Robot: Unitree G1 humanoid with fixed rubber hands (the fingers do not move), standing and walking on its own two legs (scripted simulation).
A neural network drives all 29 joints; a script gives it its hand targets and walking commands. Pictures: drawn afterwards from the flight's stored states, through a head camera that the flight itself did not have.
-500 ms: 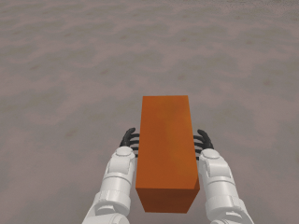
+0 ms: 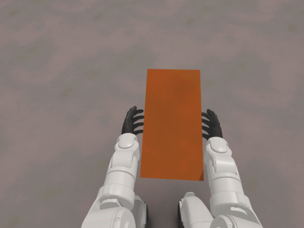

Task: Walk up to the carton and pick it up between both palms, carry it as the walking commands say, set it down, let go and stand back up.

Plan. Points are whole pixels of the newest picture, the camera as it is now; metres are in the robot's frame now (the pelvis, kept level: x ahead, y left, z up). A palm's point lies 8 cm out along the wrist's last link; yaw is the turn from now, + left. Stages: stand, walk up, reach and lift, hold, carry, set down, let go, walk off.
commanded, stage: set down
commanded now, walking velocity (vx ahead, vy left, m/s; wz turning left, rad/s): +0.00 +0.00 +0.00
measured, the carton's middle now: (170, 132) +0.40 -0.05 -0.12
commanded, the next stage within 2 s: none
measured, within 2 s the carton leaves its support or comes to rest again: neither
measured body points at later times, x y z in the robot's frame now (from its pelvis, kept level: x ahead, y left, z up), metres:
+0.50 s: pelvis +0.00 -0.01 -0.06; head +0.18 -0.02 +0.35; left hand +0.41 +0.06 -0.14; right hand +0.38 -0.18 -0.14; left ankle +0.08 +0.12 -0.68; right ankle +0.08 -0.13 -0.68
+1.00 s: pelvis -0.02 +0.00 -0.14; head +0.20 -0.02 +0.25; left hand +0.44 +0.05 -0.22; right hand +0.41 -0.18 -0.22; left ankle +0.08 +0.12 -0.68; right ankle +0.08 -0.13 -0.68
